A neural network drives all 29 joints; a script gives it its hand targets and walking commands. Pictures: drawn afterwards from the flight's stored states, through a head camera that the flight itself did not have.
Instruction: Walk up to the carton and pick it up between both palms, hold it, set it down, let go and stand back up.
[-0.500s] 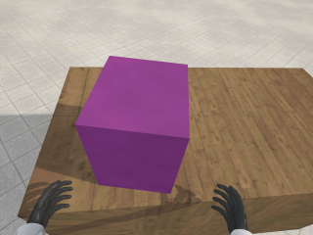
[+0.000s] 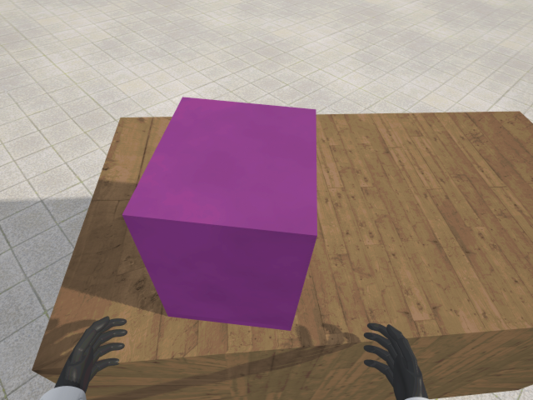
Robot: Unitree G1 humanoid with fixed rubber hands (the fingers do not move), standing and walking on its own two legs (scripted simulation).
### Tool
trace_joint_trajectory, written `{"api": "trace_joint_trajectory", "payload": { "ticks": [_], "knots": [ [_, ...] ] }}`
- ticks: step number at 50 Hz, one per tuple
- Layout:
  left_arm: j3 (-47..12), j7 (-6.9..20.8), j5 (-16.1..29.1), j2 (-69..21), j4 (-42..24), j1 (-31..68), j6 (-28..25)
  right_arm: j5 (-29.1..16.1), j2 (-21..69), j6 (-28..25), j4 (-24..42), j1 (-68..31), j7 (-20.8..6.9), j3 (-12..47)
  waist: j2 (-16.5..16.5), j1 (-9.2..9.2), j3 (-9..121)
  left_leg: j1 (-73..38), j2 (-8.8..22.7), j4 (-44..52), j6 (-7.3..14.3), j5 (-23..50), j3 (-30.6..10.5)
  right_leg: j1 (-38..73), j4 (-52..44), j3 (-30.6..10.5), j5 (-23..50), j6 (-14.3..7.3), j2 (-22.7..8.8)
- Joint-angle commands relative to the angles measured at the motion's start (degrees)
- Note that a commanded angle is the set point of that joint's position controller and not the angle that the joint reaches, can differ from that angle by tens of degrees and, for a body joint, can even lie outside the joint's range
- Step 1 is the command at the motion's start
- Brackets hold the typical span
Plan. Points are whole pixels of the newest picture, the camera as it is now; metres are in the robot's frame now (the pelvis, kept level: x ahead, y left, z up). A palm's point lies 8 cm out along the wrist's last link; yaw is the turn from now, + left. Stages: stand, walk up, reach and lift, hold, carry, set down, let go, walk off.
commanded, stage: set down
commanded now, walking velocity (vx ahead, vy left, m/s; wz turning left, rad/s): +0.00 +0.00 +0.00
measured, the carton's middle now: (238, 217) +0.39 +0.03 +0.04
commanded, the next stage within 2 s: let go in 0.34 s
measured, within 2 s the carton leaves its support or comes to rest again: neither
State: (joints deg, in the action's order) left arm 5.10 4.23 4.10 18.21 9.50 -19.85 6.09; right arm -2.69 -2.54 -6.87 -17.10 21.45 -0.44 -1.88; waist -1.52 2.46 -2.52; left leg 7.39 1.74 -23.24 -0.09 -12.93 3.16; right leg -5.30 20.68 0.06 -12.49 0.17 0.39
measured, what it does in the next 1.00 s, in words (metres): stands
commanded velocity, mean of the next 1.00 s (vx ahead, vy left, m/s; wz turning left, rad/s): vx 0.00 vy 0.00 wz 0.00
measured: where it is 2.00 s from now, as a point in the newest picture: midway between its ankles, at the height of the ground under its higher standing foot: outside the picture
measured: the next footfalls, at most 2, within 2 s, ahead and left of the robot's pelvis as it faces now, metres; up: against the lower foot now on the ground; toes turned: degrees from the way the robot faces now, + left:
none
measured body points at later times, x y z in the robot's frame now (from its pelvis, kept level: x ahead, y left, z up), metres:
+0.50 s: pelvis -0.03 +0.00 +0.00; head -0.05 +0.00 +0.45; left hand +0.19 +0.25 -0.03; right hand +0.16 -0.21 -0.04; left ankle +0.00 +0.11 -0.74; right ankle -0.01 -0.12 -0.74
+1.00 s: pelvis -0.03 -0.01 +0.00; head -0.05 -0.01 +0.45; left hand +0.18 +0.25 -0.03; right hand +0.16 -0.21 -0.04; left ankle +0.00 +0.11 -0.74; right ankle -0.01 -0.12 -0.74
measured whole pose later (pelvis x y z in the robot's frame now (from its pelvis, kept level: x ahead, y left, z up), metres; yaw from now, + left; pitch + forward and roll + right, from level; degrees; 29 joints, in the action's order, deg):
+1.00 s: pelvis -0.03 -0.01 +0.00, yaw +0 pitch -6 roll +0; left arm 5.1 1.3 -2.3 17.3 20.2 -11.7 5.5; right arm 1.2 -8.3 -4.3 -23.6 12.2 -6.3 -0.2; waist -0.6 2.5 -2.8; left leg 7.2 1.7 -23.5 -0.2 -11.6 3.2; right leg -7.8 27.3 0.1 -18.6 -0.1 0.3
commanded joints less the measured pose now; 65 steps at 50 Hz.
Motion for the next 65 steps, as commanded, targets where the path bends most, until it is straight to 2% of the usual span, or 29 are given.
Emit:
{"api": "trace_joint_trajectory", "payload": {
  "ticks": [1, 6, 8, 10, 14, 16, 23, 24, 29, 30, 39, 42, 43, 44, 45, 46, 47, 48, 49, 50, 51, 53, 54, 55, 57, 60, 61, 62, 65],
  "knots": [
    [-4.33, -0.42, -3.48, -0.18, 13.89, 4.65, 3.82, 3.31, -13.56, 1.14, -4.65, -6.91, 0.22, -2.22, 6.37, -3.14, -6.06, -7.82, -0.68, 6.25, -2.90, 1.81, 2.17, -8.86, -6.28, 3.03, -6.39, -3.44, 1.58],
    [-4.49, -0.75, -3.66, -0.31, 14.90, 7.17, 5.66, 4.20, -13.76, 3.13, -5.63, -10.32, -0.52, -2.88, 7.14, -3.91, -9.24, -3.90, -0.44, 8.49, -2.34, -5.59, 2.01, -9.13, -5.92, 2.92, -11.18, -3.60, 1.36],
    [-5.85, -1.79, -5.78, -2.77, 18.93, 10.21, 7.35, 5.02, -16.88, 5.09, -12.73, -14.27, -1.68, -3.67, 10.09, -3.49, -11.77, -2.46, 0.23, 9.77, -2.63, -9.16, 1.94, -10.96, -5.26, 3.43, -15.84, -3.78, 1.59],
    [-5.58, -1.82, -5.04, -2.54, 17.13, 10.05, 7.91, 5.44, -16.41, 5.26, -9.10, -15.66, -1.78, -4.32, 9.47, -4.63, -9.40, -1.40, 0.47, 10.39, -2.27, -11.55, 1.36, -7.95, -4.59, 3.75, -14.85, -3.77, 1.61],
    [-6.21, -0.95, -1.72, -1.37, 15.39, 10.23, 8.40, 5.90, -13.95, 5.68, -5.84, -13.02, -1.49, -3.55, 2.86, -2.66, -9.53, -1.58, -0.20, 9.01, -0.82, -11.12, 2.95, -9.55, -6.13, 2.42, -13.54, -2.52, 0.34],
    [-7.15, -1.81, -4.86, -4.89, 20.80, 9.65, 10.44, 6.50, -17.35, 7.56, -12.83, -14.81, -2.66, -3.80, 6.99, -2.61, -11.90, -2.13, 0.06, 9.43, -2.56, -9.92, 1.83, -9.65, -5.83, 3.71, -13.76, -3.65, 1.16],
    [-6.74, -1.41, -4.98, -5.96, 20.80, 9.75, 11.29, 6.45, -17.01, 9.04, -12.20, -13.64, -2.77, -3.40, 5.02, -2.24, -10.77, 0.39, 0.46, 9.67, -1.03, -12.26, 1.61, -5.88, -4.93, 3.20, -13.10, -2.89, 1.69],
    [-6.97, -1.59, -6.68, -6.98, 21.06, 10.57, 11.03, 5.55, -17.72, 9.10, -12.93, -16.09, -3.15, -3.50, 9.24, -2.95, -11.33, 6.31, 1.41, 11.95, 0.31, -15.79, 1.45, 0.56, -1.82, 4.06, -12.06, -2.32, 3.38],
    [-7.28, -1.15, -6.43, -8.12, 21.60, 9.87, 10.90, 6.31, -18.47, 9.87, -13.80, -15.64, -3.48, -4.08, 7.54, -3.17, -11.62, 8.55, 1.08, 11.79, 0.26, -12.93, 2.21, 2.30, -1.30, 3.52, -9.97, -2.09, 3.57],
    [-6.61, -0.93, -5.11, -7.21, 20.46, 10.02, 10.58, 6.46, -17.22, 9.70, -11.30, -15.02, -3.04, -4.20, 4.54, -3.33, -11.72, 8.03, 0.68, 11.16, 0.57, -11.98, 2.72, 1.16, -2.68, 2.87, -10.60, -1.99, 2.95],
    [-7.12, -0.89, -7.98, -10.10, 22.68, 8.85, 10.34, 5.19, -19.13, 10.28, -12.76, -14.54, -3.80, -3.69, 9.13, -3.16, -12.32, 14.22, 2.33, 13.93, 1.92, -18.60, 1.16, 10.11, 1.75, 4.52, -7.11, -1.55, 5.22],
    [-5.90, -0.78, -7.90, -8.51, 22.74, 8.42, 10.26, 5.90, -18.82, 10.13, -13.71, -13.36, -3.38, -3.53, 7.67, -3.26, -13.78, 11.39, 1.41, 12.29, 1.00, -13.96, 2.32, 5.98, -0.46, 3.19, -8.59, -1.56, 3.68],
    [1.40, -2.57, -6.85, 11.59, 13.69, 5.06, 1.83, 6.35, -22.16, 8.05, -9.60, -16.12, -1.05, -4.06, 11.54, -5.75, -6.71, 13.56, 0.80, 4.49, 0.19, -15.57, -2.32, -2.54, 1.87, -3.24, -4.97, -0.88, -4.62],
    [2.47, -3.03, -6.83, 14.68, 12.91, 6.95, -0.83, 6.17, -24.18, 7.58, -9.43, -11.52, -0.71, -4.95, 10.31, -1.98, -10.77, 13.96, 1.70, 3.72, -0.63, -18.87, -2.81, -10.88, -1.90, -4.91, -15.71, -1.10, -5.64],
    [3.23, -3.21, -6.99, 15.10, 13.47, 7.16, -2.03, 6.87, -24.64, 7.23, -9.86, -10.78, -0.22, -5.04, 7.65, -2.69, -12.11, 14.98, 2.35, 5.95, 0.48, -24.39, -5.55, -14.79, 1.28, -1.63, -17.80, -0.51, -2.73],
    [2.84, -3.32, -7.03, 12.17, 13.18, 5.54, -2.71, 7.21, -26.55, 7.30, -10.38, -9.48, -0.08, -5.11, 10.48, -2.97, -10.16, 16.96, 2.75, 6.65, 1.49, -30.16, -6.15, -13.05, 3.67, -1.17, -19.03, -0.77, -1.30],
    [3.12, -3.14, -7.25, 11.69, 12.41, 7.59, -3.74, 6.80, -25.84, 7.65, -10.87, -8.16, 0.16, -4.90, 9.86, -2.16, -13.91, 16.57, 1.94, 5.10, 2.52, -30.45, -5.09, -18.33, 1.42, -5.19, -22.71, -1.33, -3.35],
    [2.44, -3.02, -7.59, 11.52, 13.13, 7.60, -4.04, 6.65, -25.96, 6.91, -10.85, -7.83, -0.05, -4.70, 9.61, -0.72, -13.21, 17.47, 3.59, 7.68, 2.72, -32.53, -6.93, -16.70, 4.25, -2.07, -19.89, -1.09, -1.41],
    [2.81, -2.99, -6.97, 10.79, 12.90, 5.82, -4.33, 6.98, -28.06, 6.49, -10.99, -9.94, 0.40, -4.77, 11.02, -3.82, -10.69, 19.54, 3.67, 8.31, 3.59, -33.20, -7.44, -14.27, 7.40, -1.67, -17.42, -1.17, -0.20],
    [2.38, -2.77, -7.24, 9.87, 12.88, 5.51, -4.63, 6.10, -26.23, 5.99, -11.19, -10.84, 0.62, -4.43, 8.54, -3.81, -10.52, 19.84, 3.26, 8.07, 3.73, -33.23, -7.15, -13.21, 7.26, -2.51, -16.00, -1.67, -1.01],
    [2.33, -2.30, -7.05, 9.85, 12.83, 5.19, -5.42, 6.73, -27.83, 5.84, -10.70, -12.33, 1.10, -4.87, 12.21, -4.30, -8.97, 20.54, 3.77, 7.26, 3.75, -29.83, -6.13, -8.91, 10.17, 1.67, -8.54, -1.06, 0.96],
    [2.16, -2.44, -6.39, 9.87, 13.31, 5.19, -5.93, 5.19, -26.54, 5.56, -10.50, -13.37, 0.27, -4.30, 11.09, -3.46, -0.52, 12.98, 3.11, 1.69, 3.39, -21.40, -5.80, -7.91, 8.20, -1.43, -4.90, -2.49, -1.40],
    [2.01, -2.02, -7.11, 9.17, 13.27, 7.22, -6.68, 6.06, -26.29, 5.78, -10.32, -13.22, 0.73, -4.36, 9.79, -2.06, -0.45, 10.66, 0.95, -1.48, 2.71, -13.77, -2.36, -8.73, 5.93, -2.75, -2.93, -2.37, -2.68],
    [2.40, -2.79, -7.20, 12.10, 13.08, 6.88, -6.68, 5.68, -26.37, 5.69, -9.07, -12.69, 0.04, -3.59, 1.64, -2.04, 2.91, 11.08, 0.55, -2.87, 2.57, -13.10, -2.93, -7.45, 5.28, -4.24, -9.39, -2.34, -2.24],
    [3.11, -3.86, -6.76, 13.53, 12.52, 8.63, -6.43, 5.86, -27.48, 5.74, -10.06, -10.65, -0.21, -4.20, 2.24, -1.12, -2.05, 11.21, -0.06, -6.24, 2.24, -13.35, -1.88, -16.03, -0.28, -9.97, -21.65, -2.98, -5.45],
    [3.45, -4.05, -7.33, 16.33, 12.81, 10.56, -6.30, 5.90, -28.31, 5.95, -11.23, -5.34, 0.05, -4.02, 3.32, 1.32, -13.84, 14.00, 1.34, -4.33, 2.65, -25.71, -4.66, -28.63, -2.43, -10.07, -35.12, -3.28, -5.16],
    [3.13, -3.64, -6.63, 14.76, 12.41, 9.61, -6.40, 6.29, -28.53, 5.67, -10.66, -4.91, 0.43, -3.52, 7.22, 0.03, -13.28, 16.32, 1.53, -3.35, 3.34, -28.00, -5.75, -26.60, -0.60, -10.59, -33.78, -3.49, -6.01],
    [2.90, -3.37, -6.30, 14.37, 11.24, 10.32, -6.59, 5.90, -28.65, 5.22, -10.21, -5.42, 0.17, -3.22, 5.00, -0.85, -12.98, 17.26, 1.59, -2.00, 3.42, -26.98, -5.96, -25.73, 1.39, -8.74, -30.77, -3.07, -4.98],
    [3.62, -3.06, -6.60, 14.21, 12.22, 6.62, -6.72, 5.89, -29.61, 4.59, -10.46, -6.67, 0.66, -3.85, 8.25, -3.08, -8.68, 16.67, 1.80, -1.48, 3.35, -24.11, -6.48, -18.21, 5.95, -6.72, -20.64, -2.84, -2.91]
  ]
}}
